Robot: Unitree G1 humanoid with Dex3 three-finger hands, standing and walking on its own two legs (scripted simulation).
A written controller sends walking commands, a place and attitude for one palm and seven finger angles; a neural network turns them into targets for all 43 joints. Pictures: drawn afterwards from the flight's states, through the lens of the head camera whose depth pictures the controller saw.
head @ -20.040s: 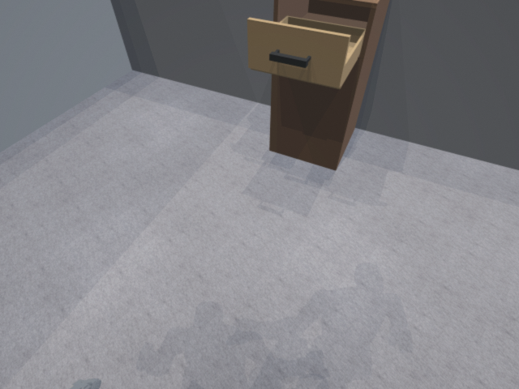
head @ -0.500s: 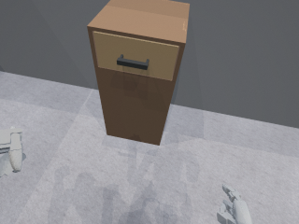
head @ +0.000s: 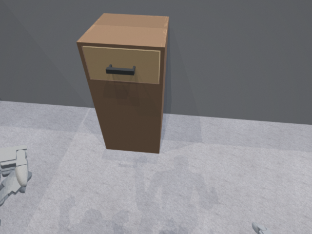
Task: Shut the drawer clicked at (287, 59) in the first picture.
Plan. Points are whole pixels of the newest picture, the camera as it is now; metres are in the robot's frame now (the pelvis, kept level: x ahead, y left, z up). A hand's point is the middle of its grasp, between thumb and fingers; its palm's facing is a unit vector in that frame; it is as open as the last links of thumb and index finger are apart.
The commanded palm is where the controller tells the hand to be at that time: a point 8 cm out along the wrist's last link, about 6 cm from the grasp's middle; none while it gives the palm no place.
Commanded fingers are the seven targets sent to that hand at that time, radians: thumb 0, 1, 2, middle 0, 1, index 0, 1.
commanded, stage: stop stepping back and stand still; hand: left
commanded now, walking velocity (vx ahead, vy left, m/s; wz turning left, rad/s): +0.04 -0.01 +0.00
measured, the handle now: (121, 69) +0.86 +0.20 -0.02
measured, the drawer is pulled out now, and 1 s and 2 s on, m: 0.00 0.00 0.00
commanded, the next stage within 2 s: let the arm hang, fingers relaxed in 0.58 s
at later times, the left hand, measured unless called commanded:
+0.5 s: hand out of the picture +0.12 +0.26 +0.16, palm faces +0.41 -0.81 -0.42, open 3.2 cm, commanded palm +0.07 +0.30 +0.18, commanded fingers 0.00 0.90 0.90 -1.40 -1.60 -1.40 -1.60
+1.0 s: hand out of the picture -0.01 +0.21 -0.18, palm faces +0.08 -0.98 -0.18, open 3.2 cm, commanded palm none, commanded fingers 0.00 0.90 0.90 -0.72 -0.86 -0.72 -0.86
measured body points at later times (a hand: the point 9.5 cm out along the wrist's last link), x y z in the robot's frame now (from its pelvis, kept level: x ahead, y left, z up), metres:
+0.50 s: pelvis -0.06 +0.02 +0.01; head -0.06 +0.03 +0.46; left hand +0.10 +0.30 +0.19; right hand +0.11 -0.19 -0.07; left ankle +0.02 +0.12 -0.73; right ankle -0.05 -0.10 -0.73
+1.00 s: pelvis -0.05 +0.02 +0.00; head -0.03 +0.05 +0.45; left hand -0.02 +0.26 -0.16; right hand +0.02 -0.24 -0.13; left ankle +0.02 +0.12 -0.73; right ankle -0.05 -0.10 -0.73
